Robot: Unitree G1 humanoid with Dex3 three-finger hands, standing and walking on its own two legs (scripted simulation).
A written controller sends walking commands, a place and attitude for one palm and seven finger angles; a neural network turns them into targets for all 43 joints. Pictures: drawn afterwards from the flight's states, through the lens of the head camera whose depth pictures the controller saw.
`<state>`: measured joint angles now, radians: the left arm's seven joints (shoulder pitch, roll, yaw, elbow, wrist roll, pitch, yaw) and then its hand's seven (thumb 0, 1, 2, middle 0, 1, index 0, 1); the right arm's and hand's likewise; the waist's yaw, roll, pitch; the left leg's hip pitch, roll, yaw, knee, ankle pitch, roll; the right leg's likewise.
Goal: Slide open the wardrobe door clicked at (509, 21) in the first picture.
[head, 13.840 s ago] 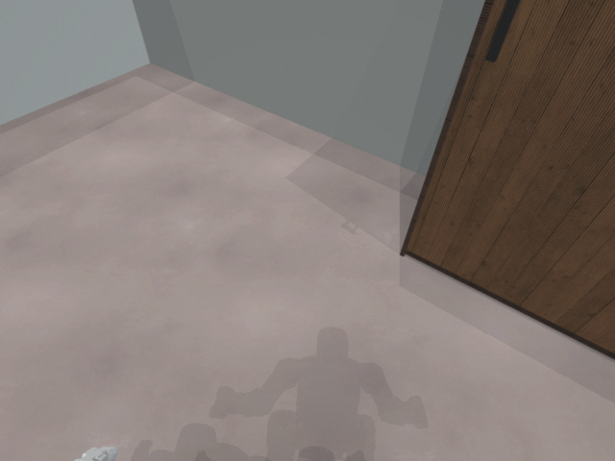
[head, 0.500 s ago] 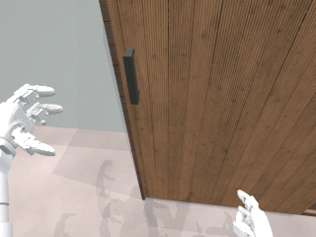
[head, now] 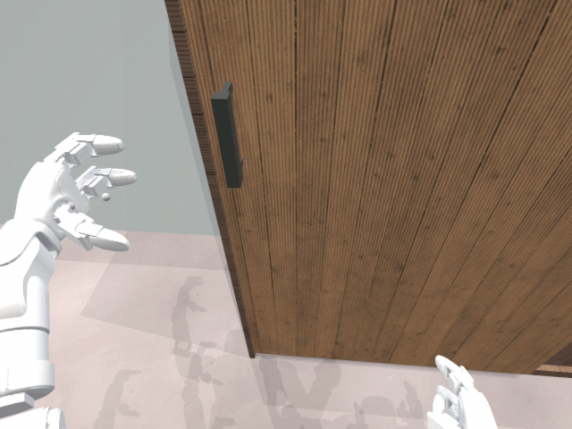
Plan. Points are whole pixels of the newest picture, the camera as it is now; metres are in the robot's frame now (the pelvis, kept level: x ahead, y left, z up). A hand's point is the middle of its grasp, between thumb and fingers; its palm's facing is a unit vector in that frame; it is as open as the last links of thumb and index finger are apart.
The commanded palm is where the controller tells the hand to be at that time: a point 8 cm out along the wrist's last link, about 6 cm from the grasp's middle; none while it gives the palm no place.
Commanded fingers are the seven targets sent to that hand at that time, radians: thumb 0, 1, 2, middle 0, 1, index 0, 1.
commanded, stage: move the hooked fingers beside the handle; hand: left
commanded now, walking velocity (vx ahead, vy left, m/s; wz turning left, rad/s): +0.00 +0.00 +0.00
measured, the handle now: (231, 136) +0.50 +0.13 +0.18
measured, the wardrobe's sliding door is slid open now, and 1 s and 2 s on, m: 0.00 0.00 0.00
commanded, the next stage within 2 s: feel for the door with the fingertips in 1.88 s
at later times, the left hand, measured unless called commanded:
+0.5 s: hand (144, 178) +0.37 +0.22 +0.19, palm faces +0.03 -1.00 -0.02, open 14.0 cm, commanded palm +0.35 +0.27 +0.19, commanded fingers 0.00 -0.50 0.30 -0.30 -1.20 -0.30 -1.20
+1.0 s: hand (179, 159) +0.42 +0.19 +0.19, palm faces +0.04 -1.00 -0.01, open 14.0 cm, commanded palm +0.40 +0.24 +0.18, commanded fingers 0.00 -0.50 0.30 -0.30 -1.20 -0.30 -1.20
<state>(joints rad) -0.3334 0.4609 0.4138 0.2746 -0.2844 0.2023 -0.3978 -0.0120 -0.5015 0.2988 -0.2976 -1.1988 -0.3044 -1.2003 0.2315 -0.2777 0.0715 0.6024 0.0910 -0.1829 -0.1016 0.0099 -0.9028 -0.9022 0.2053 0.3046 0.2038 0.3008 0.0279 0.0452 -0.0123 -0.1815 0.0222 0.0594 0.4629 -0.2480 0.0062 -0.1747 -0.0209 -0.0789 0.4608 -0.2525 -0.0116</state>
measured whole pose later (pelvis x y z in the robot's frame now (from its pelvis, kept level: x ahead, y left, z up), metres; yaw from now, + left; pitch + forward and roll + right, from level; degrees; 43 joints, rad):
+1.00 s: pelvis +0.00 +0.00 +0.00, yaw -1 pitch +0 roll +0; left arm -0.65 0.38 0.29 0.61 -0.19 0.14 -0.20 -0.01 -0.50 0.30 -0.30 -1.20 -0.31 -1.20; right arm 0.26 -0.27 0.06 0.65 0.08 -0.09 -0.09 0.01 -0.90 -0.90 0.21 0.30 0.20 0.30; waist -0.02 0.03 -0.02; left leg -0.20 0.03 0.07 0.43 -0.23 0.00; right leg -0.21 -0.01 -0.07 0.44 -0.24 -0.02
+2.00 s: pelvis +0.00 +0.01 +0.00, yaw -1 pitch +2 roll +0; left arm -0.72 0.37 0.29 0.73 -0.18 0.05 -0.20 -0.01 -0.50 0.30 -0.30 -1.20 -0.30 -1.20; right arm 0.30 -0.26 0.05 0.65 0.07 -0.09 -0.09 0.01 -0.90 -0.90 0.21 0.30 0.20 0.30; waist -0.03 0.02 -0.02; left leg -0.25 0.02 0.08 0.46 -0.24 0.02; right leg -0.25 -0.02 -0.05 0.46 -0.23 0.00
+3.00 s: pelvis +0.00 +0.00 +0.00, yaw -1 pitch +2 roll +0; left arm -0.82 0.34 0.26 0.85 -0.16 0.01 -0.14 -0.01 -0.50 0.30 -0.32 -1.22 -0.32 -1.21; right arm 0.32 -0.27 0.03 0.68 0.06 -0.07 -0.08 0.01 -0.90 -0.90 0.20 0.30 0.20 0.30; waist -0.05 0.03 -0.03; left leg -0.27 0.03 0.07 0.47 -0.24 0.00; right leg -0.27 -0.01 -0.07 0.47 -0.24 -0.02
